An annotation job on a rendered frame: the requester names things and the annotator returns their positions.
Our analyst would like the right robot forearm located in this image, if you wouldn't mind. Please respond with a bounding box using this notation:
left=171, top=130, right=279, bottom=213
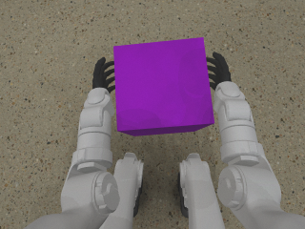
left=213, top=81, right=281, bottom=200

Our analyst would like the right robot upper arm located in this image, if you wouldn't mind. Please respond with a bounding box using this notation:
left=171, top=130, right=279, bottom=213
left=216, top=164, right=305, bottom=229

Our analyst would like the left robot forearm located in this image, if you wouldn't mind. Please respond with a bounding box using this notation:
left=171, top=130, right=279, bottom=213
left=60, top=87, right=115, bottom=207

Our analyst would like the robot foot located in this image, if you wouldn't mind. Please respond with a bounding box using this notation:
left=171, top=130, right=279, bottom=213
left=177, top=172, right=189, bottom=218
left=133, top=177, right=143, bottom=218

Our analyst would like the carton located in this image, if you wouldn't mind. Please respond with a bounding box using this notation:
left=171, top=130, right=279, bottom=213
left=113, top=37, right=214, bottom=136

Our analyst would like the left robot upper arm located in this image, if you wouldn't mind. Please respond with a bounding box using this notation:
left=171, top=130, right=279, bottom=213
left=23, top=170, right=120, bottom=229

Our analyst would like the left robot hand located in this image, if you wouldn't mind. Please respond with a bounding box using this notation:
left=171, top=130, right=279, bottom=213
left=92, top=57, right=115, bottom=94

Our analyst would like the right robot hand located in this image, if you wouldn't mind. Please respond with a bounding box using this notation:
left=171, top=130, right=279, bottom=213
left=206, top=52, right=232, bottom=90

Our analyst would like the right robot foot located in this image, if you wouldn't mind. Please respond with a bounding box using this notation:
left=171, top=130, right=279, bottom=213
left=177, top=172, right=189, bottom=218

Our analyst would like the left robot foot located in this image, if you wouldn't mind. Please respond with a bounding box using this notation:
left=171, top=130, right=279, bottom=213
left=133, top=177, right=143, bottom=218

